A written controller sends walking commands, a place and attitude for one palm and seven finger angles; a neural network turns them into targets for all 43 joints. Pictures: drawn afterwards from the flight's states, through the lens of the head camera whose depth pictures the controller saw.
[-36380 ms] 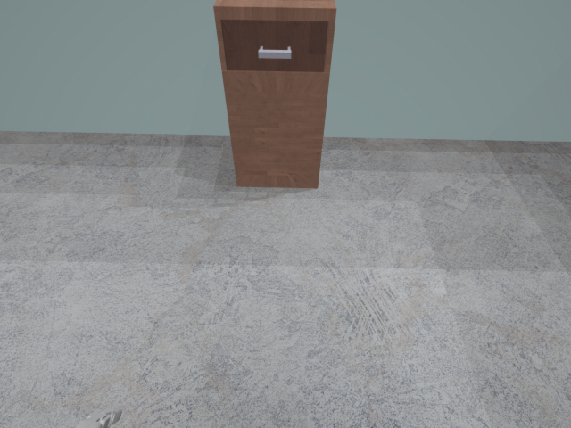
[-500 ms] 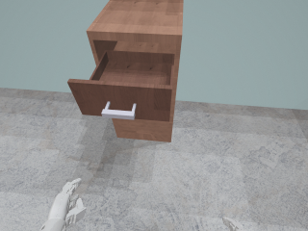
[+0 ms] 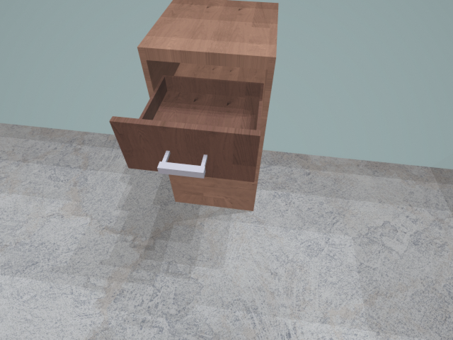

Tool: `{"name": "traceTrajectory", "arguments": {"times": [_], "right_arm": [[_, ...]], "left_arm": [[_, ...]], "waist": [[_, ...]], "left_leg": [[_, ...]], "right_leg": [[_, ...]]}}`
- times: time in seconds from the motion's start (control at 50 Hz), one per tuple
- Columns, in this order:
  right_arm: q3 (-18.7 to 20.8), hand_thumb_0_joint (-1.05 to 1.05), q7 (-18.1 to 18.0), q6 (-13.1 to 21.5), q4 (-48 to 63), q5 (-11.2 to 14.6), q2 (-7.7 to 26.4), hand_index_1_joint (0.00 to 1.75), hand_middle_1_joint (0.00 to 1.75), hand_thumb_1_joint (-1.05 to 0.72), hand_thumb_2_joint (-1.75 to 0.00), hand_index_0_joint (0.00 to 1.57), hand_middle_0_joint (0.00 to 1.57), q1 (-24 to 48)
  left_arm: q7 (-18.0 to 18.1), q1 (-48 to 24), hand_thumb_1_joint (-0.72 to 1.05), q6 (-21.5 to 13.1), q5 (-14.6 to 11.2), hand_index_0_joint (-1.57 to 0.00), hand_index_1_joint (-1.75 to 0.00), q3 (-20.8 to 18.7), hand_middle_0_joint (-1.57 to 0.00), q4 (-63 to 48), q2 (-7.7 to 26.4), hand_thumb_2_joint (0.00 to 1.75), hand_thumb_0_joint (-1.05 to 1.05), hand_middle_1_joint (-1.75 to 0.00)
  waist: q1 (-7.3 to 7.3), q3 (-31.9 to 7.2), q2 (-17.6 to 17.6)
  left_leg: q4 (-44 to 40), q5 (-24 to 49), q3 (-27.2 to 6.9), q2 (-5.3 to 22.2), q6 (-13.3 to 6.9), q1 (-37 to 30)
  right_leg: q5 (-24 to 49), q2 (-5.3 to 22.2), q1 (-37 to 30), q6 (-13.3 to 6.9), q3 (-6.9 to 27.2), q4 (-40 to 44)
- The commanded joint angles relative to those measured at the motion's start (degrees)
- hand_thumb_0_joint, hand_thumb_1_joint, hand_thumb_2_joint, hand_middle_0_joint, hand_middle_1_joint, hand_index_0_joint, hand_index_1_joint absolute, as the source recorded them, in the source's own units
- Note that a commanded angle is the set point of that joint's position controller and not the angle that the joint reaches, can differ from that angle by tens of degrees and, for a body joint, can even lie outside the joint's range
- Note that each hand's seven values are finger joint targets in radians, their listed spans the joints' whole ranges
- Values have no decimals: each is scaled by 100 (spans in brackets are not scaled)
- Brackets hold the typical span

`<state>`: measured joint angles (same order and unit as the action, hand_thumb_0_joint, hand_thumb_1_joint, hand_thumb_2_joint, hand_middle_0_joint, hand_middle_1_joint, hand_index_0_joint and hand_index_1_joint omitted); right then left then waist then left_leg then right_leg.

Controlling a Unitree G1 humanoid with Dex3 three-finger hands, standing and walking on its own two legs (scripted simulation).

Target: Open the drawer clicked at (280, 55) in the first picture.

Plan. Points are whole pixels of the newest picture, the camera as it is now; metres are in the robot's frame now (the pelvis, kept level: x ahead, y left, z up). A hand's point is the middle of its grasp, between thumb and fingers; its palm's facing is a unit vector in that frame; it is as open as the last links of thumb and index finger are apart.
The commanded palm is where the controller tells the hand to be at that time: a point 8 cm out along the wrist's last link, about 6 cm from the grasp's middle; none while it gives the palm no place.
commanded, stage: let the arm hang, fingers relaxed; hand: left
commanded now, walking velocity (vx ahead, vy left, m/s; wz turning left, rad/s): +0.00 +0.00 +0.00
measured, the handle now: (183, 163) +0.53 +0.15 -0.06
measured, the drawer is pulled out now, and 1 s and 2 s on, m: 0.30 0.30 0.30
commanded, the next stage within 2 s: look to check the result in 0.42 s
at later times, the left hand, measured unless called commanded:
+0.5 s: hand out of the picture -0.01 +0.17 -0.18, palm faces +0.03 -0.99 -0.16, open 7.4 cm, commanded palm none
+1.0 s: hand out of the picture +0.00 +0.17 -0.18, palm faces +0.03 -0.98 -0.18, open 7.4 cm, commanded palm none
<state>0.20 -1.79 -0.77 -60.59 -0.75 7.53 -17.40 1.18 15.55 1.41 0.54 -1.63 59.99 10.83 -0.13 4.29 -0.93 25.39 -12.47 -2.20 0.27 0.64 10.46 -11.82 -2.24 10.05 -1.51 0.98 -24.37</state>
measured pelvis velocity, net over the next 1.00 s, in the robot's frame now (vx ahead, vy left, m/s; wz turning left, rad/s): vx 0.01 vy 0.00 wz -0.02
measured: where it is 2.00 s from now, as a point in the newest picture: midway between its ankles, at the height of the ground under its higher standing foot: outside the picture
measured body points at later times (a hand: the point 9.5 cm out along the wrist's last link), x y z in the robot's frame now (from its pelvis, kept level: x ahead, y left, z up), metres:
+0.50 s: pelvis +0.00 +0.01 +0.00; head +0.01 +0.01 +0.45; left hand -0.01 +0.22 -0.16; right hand -0.03 -0.19 -0.16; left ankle +0.02 +0.13 -0.74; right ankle +0.02 -0.10 -0.74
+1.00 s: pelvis +0.01 +0.00 +0.00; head +0.02 +0.00 +0.45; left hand +0.00 +0.22 -0.16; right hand -0.01 -0.20 -0.16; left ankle +0.02 +0.13 -0.74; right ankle +0.02 -0.10 -0.74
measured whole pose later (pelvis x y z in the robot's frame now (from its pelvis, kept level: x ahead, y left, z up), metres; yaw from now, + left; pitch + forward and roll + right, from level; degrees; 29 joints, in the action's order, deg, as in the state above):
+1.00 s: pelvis +0.01 +0.00 +0.00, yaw -1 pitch -2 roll +0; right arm 0.5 -2.0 0.0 -63.7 -0.4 6.0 -17.0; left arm 1.9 16.1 0.1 0.6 -1.1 63.7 7.3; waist -0.3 4.6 -0.1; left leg 24.2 -12.6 -1.0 0.0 0.3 9.3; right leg -12.4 -1.9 9.9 -1.2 2.2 -24.7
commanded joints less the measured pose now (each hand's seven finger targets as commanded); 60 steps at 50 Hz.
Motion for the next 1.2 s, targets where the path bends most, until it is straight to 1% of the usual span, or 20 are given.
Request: {"name": "traceTrajectory", "arguments": {"times": [0.0, 0.04, 0.1, 0.12, 0.2, 0.22, 0.3, 0.36, 0.4, 0.42, 0.48, 0.5, 0.52, 0.56, 0.68, 0.7, 0.76, 0.82, 0.84, 1.18], "right_arm": [[124, 0, -52, 80, 49, 0, 574, 30, 30, -90, -90, 20, 20, -381], [109, 0, -46, 73, -40, -11, 523, 30, 30, -90, -90, 20, 20, -475], [111, 0, -55, 85, -89, 0, 494, 30, 30, -90, -90, 20, 20, -438], [105, 0, -55, 85, -110, -5, 461, 30, 30, -90, -90, 20, 20, -497], [106, 0, -66, 94, -143, 5, 417, 30, 30, -90, -90, 20, 20, -494], [94, 0, -71, 103, -165, -4, 397, 30, 30, -90, -90, 20, 20, -545], [104, 0, -79, 108, -163, 13, 370, 30, 30, -90, -90, 20, 20, -526], [97, 0, -82, 101, -190, 5, 354, 30, 30, -90, -90, 20, 20, -565], [106, 0, -88, 100, -168, 10, 352, 30, 30, -90, -90, 20, 20, -585], [107, 0, -86, 102, -194, 4, 336, 30, 30, -90, -90, 20, 20, -626], [103, 0, -91, 111, -193, 4, 328, 30, 30, -90, -90, 20, 20, -616], [109, 0, -94, 111, -178, 13, 331, 30, 30, -90, -90, 20, 20, -595], [108, 0, -91, 106, -193, 6, 328, 30, 30, -90, -90, 20, 20, -629], [108, 0, -87, 112, -198, 5, 318, 30, 30, -90, -90, 20, 20, -628], [101, 0, -90, 119, -212, 13, 335, 30, 30, -90, -90, 20, 20, -610], [112, 0, -92, 121, -199, 15, 343, 30, 30, -90, -90, 20, 20, -580], [105, 0, -85, 117, -224, 11, 332, 30, 30, -90, -90, 20, 20, -566], [113, 0, -83, 115, -233, 11, 318, 30, 30, -90, -90, 20, 20, -563], [106, 0, -82, 112, -245, 11, 324, 30, 30, -90, -90, 20, 20, -552], [114, 0, -86, 100, -264, 5, 345, 30, 30, -90, -90, 20, 20, -410]], "left_arm": [[49, 316, 90, -146, -10, -20, -30, -73, -20, -62, 515, 90, 0, -30], [54, 277, 90, -141, -11, -20, -30, -68, -20, -14, 479, 90, 0, -30], [69, 408, 90, -153, -3, -20, -30, -58, -20, 59, 436, 90, 0, -30], [69, 377, 90, -150, -3, -20, -30, -58, -20, 76, 427, 90, 0, -30], [80, 479, 90, -159, 4, -20, -30, -53, -20, 131, 354, 90, 0, -30], [78, 466, 90, -157, 0, -20, -30, -55, -20, 153, 333, 90, 0, -30], [87, 546, 90, -172, 1, -20, -30, -47, -20, 200, 290, 90, 0, -30], [85, 540, 90, -161, -1, -20, -30, -47, -20, 229, 252, 90, 0, -30], [93, 588, 90, -163, 5, -20, -30, -42, -20, 227, 221, 90, 0, -30], [90, 557, 90, -156, 5, -20, -30, -44, -20, 238, 220, 90, 0, -30], [90, 578, 90, -168, -3, -20, -30, -48, -20, 257, 202, 90, 0, -30], [96, 624, 90, -173, 0, -20, -30, -41, -20, 249, 187, 90, 0, -30], [96, 585, 90, -165, -4, -20, -30, -35, -20, 258, 186, 90, 0, -30], [95, 571, 90, -168, -2, -20, -30, -49, -20, 251, 203, 90, 0, -30], [103, 543, 90, -175, -8, -20, -30, -50, -20, 273, 209, 90, 0, -30], [110, 601, 90, -184, -4, -20, -30, -48, -20, 270, 189, 90, 0, -30], [106, 547, 90, -178, -5, -20, -30, -52, -20, 277, 210, 90, 0, -30], [115, 537, 90, -197, -11, -20, -30, -46, -20, 271, 212, 90, 0, -30], [114, 510, 90, -191, -9, -20, -30, -53, -20, 264, 212, 90, 0, -30], [113, 450, 90, -217, -23, -20, -30, -70, -20, 280, 255, 90, 0, -30]], "waist": [[0, 88, 220], [-37, 164, 255], [-5, 186, 120], [-39, 168, 64], [-18, 234, 6], [-30, 197, -101], [-12, 209, 14], [-25, 270, -121], [-25, 269, -8], [-36, 272, -56], [-26, 205, -89], [-21, 187, -8], [-40, 211, -91], [-28, 192, 33], [-34, 187, -1], [-19, 137, 78], [-26, 206, 16], [-43, 128, 170], [-41, 204, 63], [-35, 112, 49]], "left_leg": [[-528, 19, -284, 344, -234, 63], [-580, -88, -288, 334, -235, 155], [-589, -94, -277, 340, -242, 65], [-602, -129, -277, 343, -245, 136], [-630, -190, -279, 341, -236, 142], [-639, -142, -283, 347, -244, 179], [-606, -79, -270, 353, -243, 99], [-637, -223, -272, 333, -234, 204], [-654, -233, -310, 364, -250, 151], [-677, -278, -313, 373, -258, 226], [-632, -142, -287, 342, -245, 180], [-616, -114, -293, 366, -253, 95], [-646, -188, -298, 371, -255, 154], [-648, -103, -299, 364, -254, 154], [-633, 15, -282, 369, -241, 109], [-613, 84, -276, 383, -248, 1], [-621, 43, -254, 357, -237, 74], [-556, 219, -242, 363, -242, -9], [-578, 176, -227, 350, -226, 38], [-512, 372, -166, 349, -175, -113]], "right_leg": [[-320, 507, 297, -147, 544, 671], [-402, 515, 308, -137, 543, 672], [-393, 501, 420, -136, 556, 659], [-362, 517, 333, -128, 521, 644], [-370, 485, 412, -132, 541, 615], [-267, 498, 326, -129, 514, 587], [-202, 492, 386, -130, 523, 574], [-253, 497, 370, -126, 527, 563], [-262, 464, 434, -123, 501, 542], [-252, 486, 369, -115, 468, 536], [-139, 496, 320, -124, 506, 512], [-145, 470, 387, -125, 500, 509], [-172, 487, 351, -118, 478, 513], [-89, 496, 319, -120, 496, 489], [-9, 503, 291, -111, 494, 479], [17, 482, 344, -112, 506, 473], [-13, 516, 313, -111, 531, 505], [84, 521, 266, -113, 515, 523], [48, 524, 290, -111, 524, 527], [242, 549, 179, -131, 545, 595]]}}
